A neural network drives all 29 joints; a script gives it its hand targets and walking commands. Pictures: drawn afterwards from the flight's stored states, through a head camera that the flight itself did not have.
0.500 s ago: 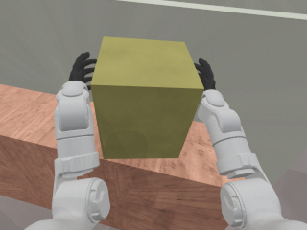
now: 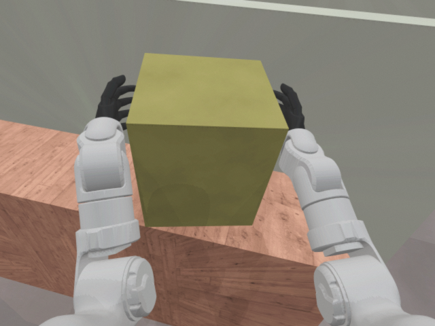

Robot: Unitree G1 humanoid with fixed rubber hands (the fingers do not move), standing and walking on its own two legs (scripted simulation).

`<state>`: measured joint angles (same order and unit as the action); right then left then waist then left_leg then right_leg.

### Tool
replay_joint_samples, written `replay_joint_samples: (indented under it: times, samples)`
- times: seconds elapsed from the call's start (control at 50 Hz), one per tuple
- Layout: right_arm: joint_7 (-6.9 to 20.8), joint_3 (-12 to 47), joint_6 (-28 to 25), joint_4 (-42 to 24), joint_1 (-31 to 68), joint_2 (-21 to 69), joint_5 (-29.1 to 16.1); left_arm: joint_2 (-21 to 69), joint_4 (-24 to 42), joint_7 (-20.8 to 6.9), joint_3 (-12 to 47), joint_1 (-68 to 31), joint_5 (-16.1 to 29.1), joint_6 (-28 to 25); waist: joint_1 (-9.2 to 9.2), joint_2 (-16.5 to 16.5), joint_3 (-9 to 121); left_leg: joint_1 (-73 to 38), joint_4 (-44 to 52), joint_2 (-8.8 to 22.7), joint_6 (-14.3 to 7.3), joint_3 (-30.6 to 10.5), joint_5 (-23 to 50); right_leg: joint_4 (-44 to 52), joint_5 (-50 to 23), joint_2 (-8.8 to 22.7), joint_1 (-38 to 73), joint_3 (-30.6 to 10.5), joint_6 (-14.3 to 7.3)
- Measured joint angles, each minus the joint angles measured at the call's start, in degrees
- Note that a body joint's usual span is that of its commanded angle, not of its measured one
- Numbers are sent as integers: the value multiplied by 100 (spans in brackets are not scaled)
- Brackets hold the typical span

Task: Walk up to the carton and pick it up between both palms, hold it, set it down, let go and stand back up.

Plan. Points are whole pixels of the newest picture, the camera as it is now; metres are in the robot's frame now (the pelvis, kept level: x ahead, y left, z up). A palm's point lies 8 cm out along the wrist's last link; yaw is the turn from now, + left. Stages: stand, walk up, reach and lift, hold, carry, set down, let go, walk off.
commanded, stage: hold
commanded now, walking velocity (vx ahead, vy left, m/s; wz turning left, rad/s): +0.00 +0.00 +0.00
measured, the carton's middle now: (202, 144) +0.39 +0.01 +0.18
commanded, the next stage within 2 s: none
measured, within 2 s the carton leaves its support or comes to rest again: neither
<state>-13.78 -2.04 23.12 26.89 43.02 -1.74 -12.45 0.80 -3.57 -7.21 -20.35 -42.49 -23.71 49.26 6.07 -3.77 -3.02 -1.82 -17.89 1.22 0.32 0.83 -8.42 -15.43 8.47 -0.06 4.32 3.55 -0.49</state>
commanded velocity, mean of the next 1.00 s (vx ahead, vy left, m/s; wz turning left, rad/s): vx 0.00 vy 0.00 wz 0.00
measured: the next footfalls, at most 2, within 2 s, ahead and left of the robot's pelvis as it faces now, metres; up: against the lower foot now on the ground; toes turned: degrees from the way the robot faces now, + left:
none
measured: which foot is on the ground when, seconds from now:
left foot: down 0.00-1.00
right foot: down 0.00-1.00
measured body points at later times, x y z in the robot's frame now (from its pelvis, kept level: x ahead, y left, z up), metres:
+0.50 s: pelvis +0.00 +0.00 +0.00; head -0.06 +0.02 +0.45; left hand +0.38 +0.15 +0.25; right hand +0.38 -0.15 +0.23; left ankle +0.03 +0.12 -0.75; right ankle +0.02 -0.11 -0.75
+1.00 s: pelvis +0.00 +0.00 +0.00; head -0.06 +0.03 +0.45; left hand +0.38 +0.16 +0.25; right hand +0.37 -0.14 +0.23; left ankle +0.03 +0.12 -0.75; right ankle +0.02 -0.11 -0.75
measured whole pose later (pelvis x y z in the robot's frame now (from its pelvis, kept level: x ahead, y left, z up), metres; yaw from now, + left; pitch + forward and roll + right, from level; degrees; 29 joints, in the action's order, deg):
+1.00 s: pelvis +0.00 +0.00 +0.00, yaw +0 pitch -11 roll -1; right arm -12.8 -3.7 23.3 28.2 44.2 -1.3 -11.5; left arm 0.4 -5.2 -6.7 -20.1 -44.1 -24.2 49.6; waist 6.1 -3.5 -2.7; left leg -1.0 -18.0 1.0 0.1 0.9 -8.2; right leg -15.6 8.4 0.1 3.6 3.5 -0.4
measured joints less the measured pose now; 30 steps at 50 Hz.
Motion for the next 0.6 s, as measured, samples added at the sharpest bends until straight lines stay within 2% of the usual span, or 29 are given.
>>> replay_joint_samples:
  times: [0.3, 0.6]
  samples:
    - [145, -301, -39, 166, 114, 70, 184, -25, -236, 112, 73, -186, -6, -16, 6, 13, 79, 148, -46, -27, -25, -2, 24, -66, -11, 28, -151, 7, 16]
    - [75, -111, -21, 176, 87, 1, 86, 3, -214, 94, -5, -80, 15, -65, 11, 26, 47, 47, 24, 1, 7, -8, 15, -7, 11, -6, -51, 15, -16]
